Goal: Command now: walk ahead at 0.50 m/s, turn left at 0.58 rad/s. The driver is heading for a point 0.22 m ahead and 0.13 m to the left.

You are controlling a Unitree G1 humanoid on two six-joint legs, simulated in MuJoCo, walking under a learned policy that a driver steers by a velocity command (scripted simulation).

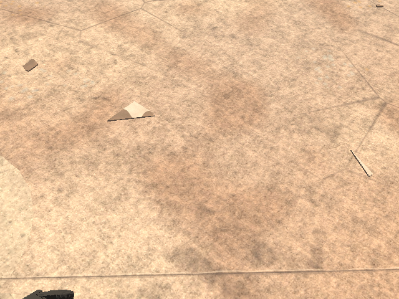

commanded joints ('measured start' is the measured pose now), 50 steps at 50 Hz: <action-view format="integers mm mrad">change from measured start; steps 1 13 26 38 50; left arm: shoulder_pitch -74 197 -4 28 5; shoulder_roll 40 117 18 31 48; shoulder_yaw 4 24 -36 -29 -23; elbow -72 -16 42 121 225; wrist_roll -2 -4 6 -6 -13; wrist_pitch -11 -15 54 62 90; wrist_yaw -9 -43 -32 -18 2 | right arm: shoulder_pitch -23 214 -50 -70 -67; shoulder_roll -177 -148 -106 -80 -67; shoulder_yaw -47 -13 1 5 6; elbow -72 -30 -61 -30 29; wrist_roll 8 2 -49 -26 -22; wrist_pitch -12 15 86 38 41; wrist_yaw -20 -26 -40 -41 -44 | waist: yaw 5 67 22 51 57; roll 99 -158 -23 52 31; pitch -47 -469 -116 -80 -72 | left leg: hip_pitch -33 -355 112 -40 -14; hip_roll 195 29 208 158 141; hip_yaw -166 -155 -54 -19 5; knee -120 911 79 129 116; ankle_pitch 204 -528 44 105 172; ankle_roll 134 -134 -80 -87 -90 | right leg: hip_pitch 80 949 253 448 498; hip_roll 53 -324 -7 65 58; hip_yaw -28 491 50 -50 -43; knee -211 -421 -562 -402 -398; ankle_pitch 193 660 -307 104 162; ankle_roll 17 -397 -121 -83 -76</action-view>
